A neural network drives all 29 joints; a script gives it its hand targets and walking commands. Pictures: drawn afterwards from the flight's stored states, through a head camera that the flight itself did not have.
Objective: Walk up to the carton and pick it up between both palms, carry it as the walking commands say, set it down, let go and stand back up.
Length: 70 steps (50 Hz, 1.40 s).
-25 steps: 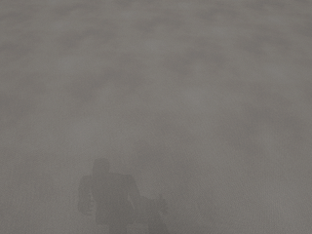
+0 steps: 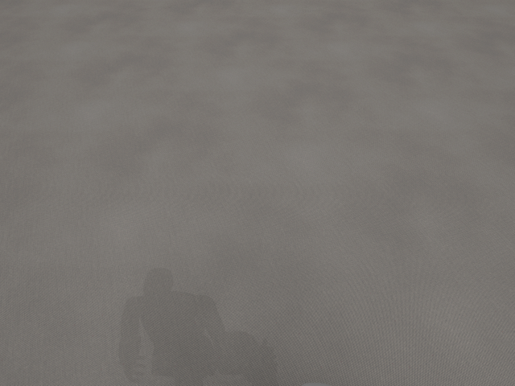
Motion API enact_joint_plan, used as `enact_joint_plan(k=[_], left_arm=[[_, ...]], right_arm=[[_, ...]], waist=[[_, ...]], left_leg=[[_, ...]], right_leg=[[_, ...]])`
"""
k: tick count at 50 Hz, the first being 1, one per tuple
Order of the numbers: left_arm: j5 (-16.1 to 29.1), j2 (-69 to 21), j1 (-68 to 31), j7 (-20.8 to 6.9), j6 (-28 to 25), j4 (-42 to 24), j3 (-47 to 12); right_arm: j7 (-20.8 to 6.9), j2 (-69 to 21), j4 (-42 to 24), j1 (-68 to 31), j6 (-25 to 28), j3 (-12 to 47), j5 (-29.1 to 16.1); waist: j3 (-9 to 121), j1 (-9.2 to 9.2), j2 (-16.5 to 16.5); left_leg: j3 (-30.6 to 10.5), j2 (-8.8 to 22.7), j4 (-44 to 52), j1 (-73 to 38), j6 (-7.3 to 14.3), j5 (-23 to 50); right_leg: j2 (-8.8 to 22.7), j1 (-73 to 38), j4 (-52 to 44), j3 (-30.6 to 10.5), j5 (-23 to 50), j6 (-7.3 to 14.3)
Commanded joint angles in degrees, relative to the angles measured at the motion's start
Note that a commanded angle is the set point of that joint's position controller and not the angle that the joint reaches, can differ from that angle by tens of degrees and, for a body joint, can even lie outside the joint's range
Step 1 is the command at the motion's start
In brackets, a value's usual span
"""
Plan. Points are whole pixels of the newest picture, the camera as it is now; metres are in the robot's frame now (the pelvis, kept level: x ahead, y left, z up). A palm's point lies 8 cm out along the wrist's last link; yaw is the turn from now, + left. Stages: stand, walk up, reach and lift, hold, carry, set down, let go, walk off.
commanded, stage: walk up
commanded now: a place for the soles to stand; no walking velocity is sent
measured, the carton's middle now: out of the picture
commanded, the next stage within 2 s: none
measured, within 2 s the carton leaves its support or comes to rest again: neither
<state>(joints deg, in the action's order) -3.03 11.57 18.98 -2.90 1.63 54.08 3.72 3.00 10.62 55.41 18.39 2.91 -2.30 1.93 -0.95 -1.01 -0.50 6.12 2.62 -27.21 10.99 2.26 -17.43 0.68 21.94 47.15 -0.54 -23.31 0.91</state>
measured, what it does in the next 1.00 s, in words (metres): walks ahead, turning right: right foot, then left foot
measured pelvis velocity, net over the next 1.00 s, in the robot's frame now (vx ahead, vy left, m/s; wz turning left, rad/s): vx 0.48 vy -0.29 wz -0.70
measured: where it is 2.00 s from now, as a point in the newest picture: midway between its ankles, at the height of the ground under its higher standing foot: (396, 208)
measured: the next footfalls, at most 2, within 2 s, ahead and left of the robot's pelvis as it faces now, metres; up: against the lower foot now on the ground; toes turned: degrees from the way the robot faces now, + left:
right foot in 0.34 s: +0.24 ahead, -0.33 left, +0.00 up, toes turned -31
left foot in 0.94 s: +0.69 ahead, -0.29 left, +0.00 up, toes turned -32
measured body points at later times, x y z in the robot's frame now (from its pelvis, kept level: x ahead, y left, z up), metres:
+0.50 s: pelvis +0.16 -0.19 -0.03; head +0.15 -0.23 +0.41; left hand +0.28 +0.05 -0.14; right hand +0.21 -0.49 -0.15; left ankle +0.16 -0.05 -0.67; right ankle +0.21 -0.30 -0.74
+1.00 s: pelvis +0.48 -0.29 -0.03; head +0.49 -0.28 +0.42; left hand +0.65 -0.06 -0.16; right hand +0.46 -0.59 -0.11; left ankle +0.66 -0.27 -0.74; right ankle +0.24 -0.30 -0.69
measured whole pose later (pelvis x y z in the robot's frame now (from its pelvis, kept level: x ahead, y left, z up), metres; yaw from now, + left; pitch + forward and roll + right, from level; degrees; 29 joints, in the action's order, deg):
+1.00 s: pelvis +0.48 -0.29 -0.03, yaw -40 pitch +1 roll +0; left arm -2.8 18.4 28.7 -1.5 -3.4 46.1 1.3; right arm -1.4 14.2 35.7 12.9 4.1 -1.9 2.2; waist 1.9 -2.3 -1.4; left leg 7.9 5.6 -40.9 31.4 1.1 -9.7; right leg 1.3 9.2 55.7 -6.2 -30.4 2.7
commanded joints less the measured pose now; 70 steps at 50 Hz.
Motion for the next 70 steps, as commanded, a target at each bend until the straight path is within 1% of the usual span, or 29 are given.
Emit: enact_joint_plan(k=[1,3,6,9,14,16,17,18,19,20,21,22,23,26,33,39,43,45,46,47,48,49,50,52,54,57,60,65,70], left_arm=[[-1.3,9.1,-9.7,-4.0,-0.2,-10.7,3.6],[0.6,8.4,-3.5,-5.2,0.3,-8.8,3.2],[1.0,8.0,-9.3,-5.4,-0.5,-10.1,1.8],[1.9,8.2,-12.5,-5.3,-1.5,-10.8,1.1],[1.9,10.6,-7.6,-4.5,-2.2,-10.3,0.5],[1.4,12.7,1.2,-3.6,-2.6,-8.5,0.4],[1.2,15.8,10.7,-2.6,-3.1,-5.5,1.1],[1.4,21.7,19.7,-0.9,-3.4,-4.0,2.5],[2.2,27.5,15.7,0.9,-3.0,-5.7,4.1],[3.0,26.2,10.3,1.9,-3.0,-8.8,4.2],[2.4,22.5,6.2,2.6,-3.1,-10.4,4.2],[2.1,19.0,4.6,2.5,-3.2,-11.3,3.5],[2.3,16.0,3.3,2.3,-3.9,-11.9,2.2],[1.5,13.2,3.1,1.6,-5.5,-12.1,0.3],[1.7,11.9,7.5,0.2,-5.4,-11.2,-0.9],[1.3,12.5,11.3,1.2,-5.9,-11.4,-1.0],[1.0,12.9,11.5,2.2,-6.5,-11.1,-1.2],[0.6,13.4,11.5,2.5,-6.6,-10.4,-1.4],[0.2,13.3,11.7,2.5,-6.5,-10.1,-1.6],[-0.3,12.0,12.8,2.2,-6.3,-10.2,-2.2],[-0.7,8.8,14.2,1.8,-6.2,-11.7,-2.9],[1.0,8.0,18.8,0.9,-5.8,-12.2,-1.9],[0.1,10.9,11.7,0.5,-5.4,-14.0,-1.0],[-0.6,10.6,3.8,-0.1,-5.4,-15.2,-0.7],[-1.9,9.4,3.7,-1.2,-4.9,-14.7,-0.4],[-1.3,8.1,3.1,-2.3,-3.8,-14.1,-0.8],[-0.1,6.7,-2.7,-2.8,-4.1,-15.5,-1.8],[0.2,3.7,-14.5,-3.2,-4.6,-17.1,-2.8],[-0.7,4.0,-18.4,-1.6,-4.6,-17.3,-2.6]], right_arm=[[2.0,14.1,-3.5,0.3,3.5,-3.7,0.2],[1.7,14.0,-7.6,-8.2,4.8,-2.3,2.5],[1.4,15.4,-8.3,-4.7,5.0,-2.0,2.9],[0.9,16.2,-8.4,-1.8,4.3,-2.0,2.6],[-0.6,18.8,-9.9,-2.5,2.2,-2.7,2.7],[-1.4,18.2,-11.1,-3.3,0.7,-2.8,2.4],[-2.1,16.1,-12.3,-3.3,0.0,-2.4,2.6],[-3.8,10.8,-16.4,-2.8,0.2,-0.5,2.0],[-5.3,8.4,-24.1,-5.0,1.4,0.5,0.4],[-6.3,9.4,-25.1,-3.7,2.2,0.2,-0.9],[-6.6,10.3,-24.1,-2.4,2.4,0.0,-1.5],[-6.2,11.4,-23.4,-1.7,2.1,-0.3,-0.9],[-5.8,11.2,-23.9,-1.7,1.8,-0.3,0.3],[-5.7,9.4,-25.7,-4.1,0.1,0.2,0.9],[-6.2,8.0,-22.9,-8.8,-0.3,0.6,0.5],[-6.9,6.7,-22.6,-14.5,0.3,0.7,-0.2],[-6.6,6.8,-23.2,-14.5,1.0,0.5,-0.5],[-6.1,7.3,-23.4,-11.0,1.2,0.0,-0.4],[-5.7,8.0,-22.6,-6.0,1.5,-0.6,-0.1],[-5.0,10.6,-20.8,3.3,2.0,-1.8,0.5],[-4.0,14.8,-20.9,13.7,2.2,-3.3,1.0],[-3.0,19.8,-20.5,15.7,1.6,-5.1,0.9],[-2.5,18.6,-21.4,12.5,1.4,-4.4,-0.6],[-2.6,14.1,-20.5,6.4,2.4,-2.5,-0.9],[-2.8,11.3,-17.8,3.8,4.4,-1.0,-1.5],[-3.0,9.9,-14.8,4.8,5.5,0.0,-1.4],[-3.3,9.9,-12.6,6.7,5.4,0.0,-0.9],[-3.4,9.8,-7.9,14.2,4.7,0.1,-0.6],[-2.8,12.3,-4.9,16.8,2.2,-0.1,-0.3]], waist=[[-1.6,-0.10,4.3],[-0.5,-5.24,5.7],[-6.2,-2.58,8.8],[-8.3,-1.20,7.5],[-10.4,-3.55,10.1],[-7.0,-7.40,6.9],[-2.5,-11.73,-2.8],[2.8,-14.77,-18.0],[6.3,-11.66,-27.2],[9.8,-6.91,-18.1],[9.8,-3.99,-12.2],[8.8,-2.90,-9.0],[6.2,-1.96,-7.1],[1.1,-1.15,-6.1],[-4.0,-1.04,-2.0],[-8.0,-3.71,-2.3],[-7.0,-4.44,-2.8],[-5.7,-3.15,-2.6],[-3.2,-0.74,-1.0],[3.4,3.30,3.4],[13.1,7.59,12.0],[17.3,5.82,17.5],[12.6,5.28,8.5],[3.0,3.68,4.4],[-0.7,1.52,6.2],[-4.2,-0.45,5.8],[-5.9,-0.49,6.9],[-9.7,2.96,5.3],[-12.2,3.60,6.8]], left_leg=[[-23.4,27.3,17.9,-13.0,11.7,-22.6],[-14.7,25.7,20.5,-7.8,9.8,-26.5],[-2.4,23.5,23.0,-4.5,7.8,-30.8],[7.0,21.4,23.8,-3.3,6.6,-23.9],[11.3,22.8,19.4,-6.0,6.4,-29.3],[15.9,19.1,4.7,-3.5,6.4,-29.5],[19.0,13.8,-16.7,2.3,5.8,-19.7],[15.1,5.8,-40.6,21.4,3.9,-20.8],[-0.7,-1.2,-51.2,37.2,0.8,-25.0],[-10.2,2.9,-53.9,36.1,0.1,-17.0],[-10.4,4.9,-54.6,33.9,0.3,-12.8],[-9.6,5.8,-51.1,30.8,0.5,-14.1],[-9.5,6.8,-46.8,28.2,0.6,-15.4],[-7.1,7.3,-39.8,26.5,-0.1,-8.8],[-4.1,5.8,-27.7,35.4,-3.1,10.7],[-3.3,6.5,-16.3,35.9,-2.7,16.6],[-2.0,5.7,-7.7,26.2,-1.4,17.2],[-0.5,4.4,-4.7,17.7,-1.5,14.6],[0.6,2.9,-3.0,10.0,-1.7,12.1],[-0.2,2.3,-5.2,-6.3,-1.8,8.2],[-17.3,13.2,-2.4,-21.1,-0.8,-13.4],[-47.0,25.6,11.8,-27.7,5.8,-32.5],[-52.2,27.2,17.3,-20.9,7.7,-41.4],[-37.3,24.2,16.7,-9.7,7.6,-35.4],[-25.1,20.6,18.1,-2.0,6.5,-27.1],[-15.6,18.9,21.4,0.6,4.8,-20.1],[-3.5,14.3,22.3,0.4,2.6,-8.1],[5.4,11.6,21.3,-2.2,2.3,2.6],[6.1,13.3,15.8,-9.4,3.9,16.1]], right_leg=[[11.2,28.7,22.2,-6.4,1.9,-3.2],[12.5,26.3,22.5,-4.9,1.8,-5.2],[12.6,26.7,12.4,-0.4,5.1,-6.4],[10.0,18.7,-1.1,5.3,15.1,-3.9],[8.2,12.0,-3.8,8.2,9.4,-2.4],[4.2,0.5,-5.8,10.3,5.0,-2.5],[0.2,-11.3,-8.6,8.4,1.1,-1.8],[3.5,-25.9,-16.7,-12.2,-14.7,2.1],[12.4,-29.4,-37.0,-49.0,-29.7,6.8],[17.9,-26.5,-41.6,-58.1,-38.9,7.9],[17.3,-21.1,-37.4,-51.5,-40.4,8.7],[15.5,-15.0,-33.7,-42.9,-38.1,8.6],[14.1,-8.1,-33.2,-37.7,-36.4,8.3],[13.1,3.4,-35.0,-29.6,-29.4,9.6],[10.4,-5.4,-39.7,-19.9,-18.1,9.7],[10.3,-11.7,-40.2,-16.0,-13.9,11.5],[10.6,-12.8,-37.7,-12.3,-7.2,11.1],[10.9,-11.8,-32.7,-10.1,-2.4,10.1],[9.2,-10.4,-24.6,-7.2,1.9,8.9],[5.2,-4.2,-8.5,-2.9,9.3,7.2],[1.0,6.4,13.8,-1.3,3.1,5.2],[-6.7,19.8,28.7,-0.3,-6.7,1.7],[-1.4,23.9,35.2,-5.8,-4.6,2.1],[4.3,26.7,32.5,-4.5,1.2,1.3],[7.2,23.3,26.2,-3.7,6.0,0.0],[7.3,24.8,21.6,-3.7,13.0,-1.2],[5.4,23.8,11.7,0.2,23.1,-0.7],[2.5,13.4,-7.9,8.1,34.8,2.3],[0.0,7.5,-14.6,10.4,27.5,2.1]])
